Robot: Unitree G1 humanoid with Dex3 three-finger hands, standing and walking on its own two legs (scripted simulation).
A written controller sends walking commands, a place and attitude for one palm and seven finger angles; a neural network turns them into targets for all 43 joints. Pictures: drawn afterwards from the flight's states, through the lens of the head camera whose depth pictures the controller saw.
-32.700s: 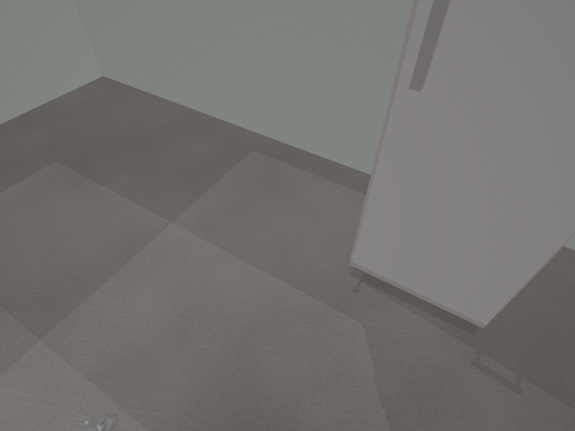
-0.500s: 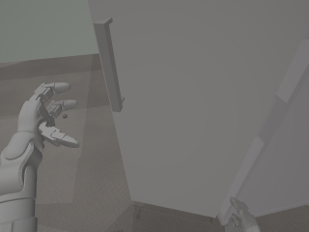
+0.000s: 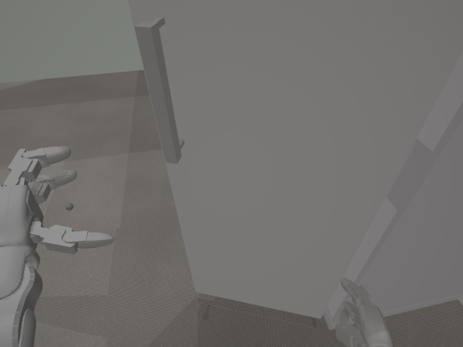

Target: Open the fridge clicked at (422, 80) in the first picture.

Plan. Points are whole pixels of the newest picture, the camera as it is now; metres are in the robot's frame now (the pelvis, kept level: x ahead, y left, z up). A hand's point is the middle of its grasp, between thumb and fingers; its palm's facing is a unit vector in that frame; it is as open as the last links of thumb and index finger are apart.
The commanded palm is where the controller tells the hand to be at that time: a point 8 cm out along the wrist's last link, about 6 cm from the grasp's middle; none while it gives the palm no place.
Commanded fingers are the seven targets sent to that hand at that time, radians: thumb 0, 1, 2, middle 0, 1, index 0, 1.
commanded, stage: draw the hand back to the body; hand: left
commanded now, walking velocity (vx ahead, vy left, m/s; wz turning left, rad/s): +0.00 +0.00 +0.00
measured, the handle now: (167, 97) +0.47 +0.19 +0.23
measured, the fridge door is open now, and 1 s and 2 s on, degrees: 66 66 66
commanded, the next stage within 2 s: step back with the hand held close in 0.92 s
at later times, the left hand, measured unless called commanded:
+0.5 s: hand (58, 221) +0.22 +0.29 +0.16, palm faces +0.43 -0.84 -0.33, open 9.2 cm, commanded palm +0.17 +0.32 +0.17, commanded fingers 0.00 0.86 0.88 -0.20 -0.32 -0.20 -0.32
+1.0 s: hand (55, 232) +0.21 +0.29 +0.15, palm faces +0.46 -0.82 -0.33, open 7.4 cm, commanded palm +0.16 +0.32 +0.17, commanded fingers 0.00 0.90 0.90 -0.20 -0.30 -0.20 -0.30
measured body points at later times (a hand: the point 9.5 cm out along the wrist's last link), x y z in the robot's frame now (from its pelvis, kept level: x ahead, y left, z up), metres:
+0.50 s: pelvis +0.02 +0.03 +0.00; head -0.01 +0.01 +0.45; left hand +0.19 +0.33 +0.18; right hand +0.21 -0.20 -0.07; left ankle +0.04 +0.13 -0.74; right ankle -0.02 -0.10 -0.74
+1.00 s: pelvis +0.02 +0.02 +0.01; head -0.01 +0.00 +0.45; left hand +0.18 +0.33 +0.17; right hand +0.21 -0.20 -0.08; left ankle +0.04 +0.13 -0.74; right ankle -0.02 -0.10 -0.74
